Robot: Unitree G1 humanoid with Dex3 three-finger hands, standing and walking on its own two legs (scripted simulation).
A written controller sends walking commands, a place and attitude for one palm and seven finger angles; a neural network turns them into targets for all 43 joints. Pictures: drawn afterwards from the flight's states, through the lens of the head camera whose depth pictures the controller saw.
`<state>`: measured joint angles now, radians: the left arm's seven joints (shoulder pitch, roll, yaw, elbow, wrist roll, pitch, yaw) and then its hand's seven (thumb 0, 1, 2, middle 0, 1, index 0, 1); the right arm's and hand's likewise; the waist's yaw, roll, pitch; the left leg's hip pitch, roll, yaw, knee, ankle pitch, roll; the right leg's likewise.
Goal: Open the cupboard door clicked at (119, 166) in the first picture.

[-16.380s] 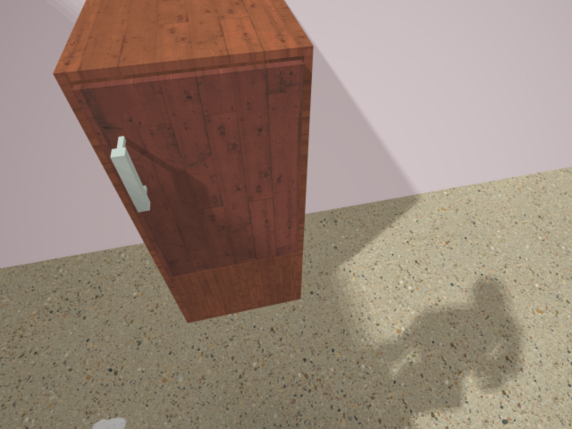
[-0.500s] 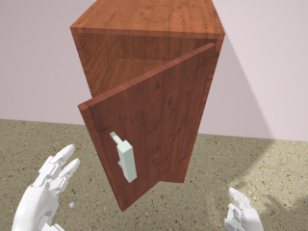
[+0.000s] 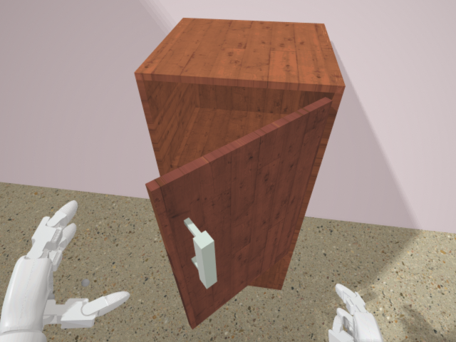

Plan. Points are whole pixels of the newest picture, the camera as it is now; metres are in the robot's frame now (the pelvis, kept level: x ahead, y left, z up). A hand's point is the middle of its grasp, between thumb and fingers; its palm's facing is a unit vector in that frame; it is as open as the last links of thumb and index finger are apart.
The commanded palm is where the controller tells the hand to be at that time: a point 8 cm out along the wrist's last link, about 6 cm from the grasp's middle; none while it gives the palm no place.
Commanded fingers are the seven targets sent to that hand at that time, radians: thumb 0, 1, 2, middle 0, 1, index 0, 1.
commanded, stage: draw the hand back to the body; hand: left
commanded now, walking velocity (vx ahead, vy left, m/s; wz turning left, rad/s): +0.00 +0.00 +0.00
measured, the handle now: (199, 253) +0.27 +0.09 +0.03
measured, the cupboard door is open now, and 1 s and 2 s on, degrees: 46 46 46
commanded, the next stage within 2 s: step back with the hand held close in 0.76 s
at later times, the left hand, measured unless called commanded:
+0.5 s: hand (56, 224) +0.20 +0.25 +0.19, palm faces +0.47 -0.79 -0.39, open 8.0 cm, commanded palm +0.15 +0.28 +0.20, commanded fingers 0.00 0.90 0.90 -0.20 -0.30 -0.20 -0.30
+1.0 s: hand (63, 224) +0.20 +0.24 +0.19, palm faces +0.44 -0.78 -0.43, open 7.4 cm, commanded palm +0.15 +0.27 +0.20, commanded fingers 0.00 0.90 0.90 -0.20 -0.30 -0.20 -0.30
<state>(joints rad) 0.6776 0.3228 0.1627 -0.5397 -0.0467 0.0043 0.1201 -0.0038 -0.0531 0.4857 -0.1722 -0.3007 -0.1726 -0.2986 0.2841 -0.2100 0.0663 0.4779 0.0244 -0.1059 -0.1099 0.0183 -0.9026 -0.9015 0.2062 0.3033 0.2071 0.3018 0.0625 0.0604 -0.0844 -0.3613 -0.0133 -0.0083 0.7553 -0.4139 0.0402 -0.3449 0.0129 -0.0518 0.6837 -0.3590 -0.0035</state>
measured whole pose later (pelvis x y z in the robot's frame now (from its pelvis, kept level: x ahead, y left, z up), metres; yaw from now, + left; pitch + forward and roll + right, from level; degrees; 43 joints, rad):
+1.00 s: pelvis +0.00 -0.03 +0.03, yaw -1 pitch -3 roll -1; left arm 0.45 0.36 0.39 -0.37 -0.06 -0.12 0.10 0.02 0.89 0.90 -0.21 -0.30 -0.21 -0.30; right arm 0.17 -0.23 0.02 0.61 0.01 -0.06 -0.06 0.02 -0.90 -0.90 0.21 0.30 0.21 0.30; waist 0.05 0.07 0.02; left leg -0.14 0.02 0.00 0.45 -0.27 0.00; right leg -0.12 0.05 -0.04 0.37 -0.20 -0.04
